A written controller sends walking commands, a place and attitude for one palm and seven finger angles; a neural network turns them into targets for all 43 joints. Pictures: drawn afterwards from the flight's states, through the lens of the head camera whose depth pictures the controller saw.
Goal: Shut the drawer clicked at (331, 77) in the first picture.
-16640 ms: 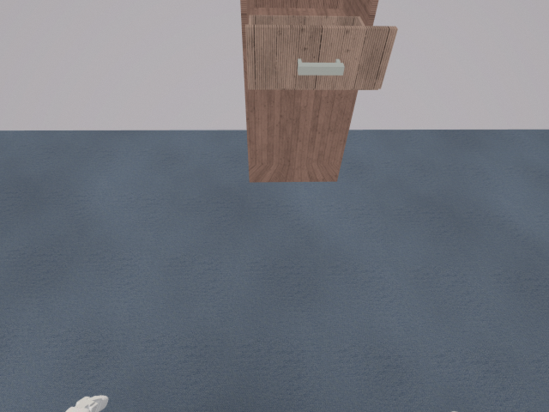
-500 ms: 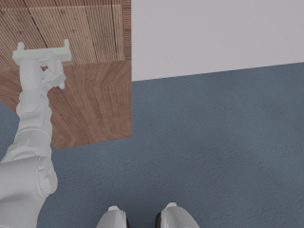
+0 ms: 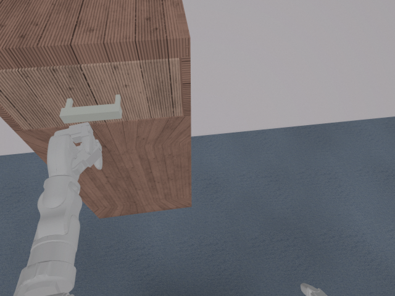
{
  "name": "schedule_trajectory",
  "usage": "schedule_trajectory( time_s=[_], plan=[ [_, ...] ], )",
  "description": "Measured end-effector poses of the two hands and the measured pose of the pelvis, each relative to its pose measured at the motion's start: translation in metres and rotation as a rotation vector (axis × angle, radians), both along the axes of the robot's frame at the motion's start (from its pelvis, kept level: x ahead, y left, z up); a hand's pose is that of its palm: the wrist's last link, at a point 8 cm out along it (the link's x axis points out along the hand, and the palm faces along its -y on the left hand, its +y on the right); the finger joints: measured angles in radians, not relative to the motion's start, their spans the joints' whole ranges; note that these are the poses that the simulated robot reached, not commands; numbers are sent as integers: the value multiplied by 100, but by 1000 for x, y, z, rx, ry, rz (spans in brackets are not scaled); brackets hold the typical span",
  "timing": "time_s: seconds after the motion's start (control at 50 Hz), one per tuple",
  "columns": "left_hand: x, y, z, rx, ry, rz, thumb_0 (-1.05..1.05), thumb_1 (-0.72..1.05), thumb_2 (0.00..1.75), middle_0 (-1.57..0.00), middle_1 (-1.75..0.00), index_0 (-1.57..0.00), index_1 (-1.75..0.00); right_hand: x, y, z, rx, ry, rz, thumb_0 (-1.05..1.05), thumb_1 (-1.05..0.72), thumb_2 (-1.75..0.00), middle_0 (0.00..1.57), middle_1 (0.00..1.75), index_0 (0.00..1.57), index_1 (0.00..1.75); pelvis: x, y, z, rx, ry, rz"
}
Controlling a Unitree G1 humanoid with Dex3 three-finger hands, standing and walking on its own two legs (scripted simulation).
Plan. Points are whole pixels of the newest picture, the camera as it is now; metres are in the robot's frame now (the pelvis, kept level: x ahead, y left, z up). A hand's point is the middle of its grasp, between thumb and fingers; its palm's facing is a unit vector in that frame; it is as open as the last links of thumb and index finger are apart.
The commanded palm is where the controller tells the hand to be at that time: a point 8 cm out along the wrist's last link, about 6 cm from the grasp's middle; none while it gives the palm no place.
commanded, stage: draw the hand back to the body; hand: left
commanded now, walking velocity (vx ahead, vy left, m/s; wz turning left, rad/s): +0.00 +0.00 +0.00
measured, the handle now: (93, 106) +0.52 +0.25 +0.06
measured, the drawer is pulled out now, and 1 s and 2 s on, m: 0.00 0.00 0.00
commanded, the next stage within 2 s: step back with the hand held close in 1.14 s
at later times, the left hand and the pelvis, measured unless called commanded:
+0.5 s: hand (54, 197) +0.26 +0.22 +0.13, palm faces +0.33 -0.90 -0.27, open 3.2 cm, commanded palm +0.21 +0.26 +0.15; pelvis -0.01 -0.02 +0.03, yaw +1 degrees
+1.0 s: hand out of the picture +0.17 +0.23 +0.19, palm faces +0.41 -0.83 -0.39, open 3.2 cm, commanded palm +0.12 +0.27 +0.21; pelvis +0.00 -0.02 +0.04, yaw +1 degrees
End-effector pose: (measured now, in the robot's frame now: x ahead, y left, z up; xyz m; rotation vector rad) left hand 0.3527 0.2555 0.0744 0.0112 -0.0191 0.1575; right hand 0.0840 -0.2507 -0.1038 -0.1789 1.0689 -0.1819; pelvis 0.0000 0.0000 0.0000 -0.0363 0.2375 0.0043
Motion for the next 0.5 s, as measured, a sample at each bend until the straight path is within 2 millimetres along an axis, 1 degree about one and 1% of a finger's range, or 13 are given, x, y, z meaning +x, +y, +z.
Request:
schedule_trajectory(
  time_s=[0.14, 0.26, 0.28, 0.38, 0.5],
  plan=[
    [-41, 7, 22, 12, -19, 30, 1, 90, 90, -140, -160, -140, -160, 41, 2, 16, 2, -147, 61, 1, -90, -90, 21, 30, 20, 30, -2, -6, 7, 8, -63, 18],
    [-71, 7, 42, 14, -26, 14, 1, 90, 91, -140, -160, -140, -160, 66, 3, 30, 3, -264, 105, 1, -90, -90, 20, 30, 20, 30, -7, -11, 12, 16, -111, 31],
    [-75, 7, 44, 13, -23, 13, 1, 90, 91, -140, -160, -141, -160, 70, 3, 33, 5, -282, 111, 1, -90, -90, 20, 30, 20, 30, -7, -12, 12, 17, -119, 32],
    [-102, 6, 54, 180, 50, 102, 1, 90, 90, -140, -160, -141, -160, 80, 4, 46, 3, -327, 117, 1, -90, -90, 20, 30, 20, 30, -10, -16, 21, 27, -182, 22],
    [-131, 10, 67, 254, 65, 194, 1, 89, 90, -140, -160, -141, -160, 84, 5, 54, -2, -336, 138, 1, -90, -90, 20, 30, 20, 30, -9, -18, 30, 33, -239, 19]
  ],
)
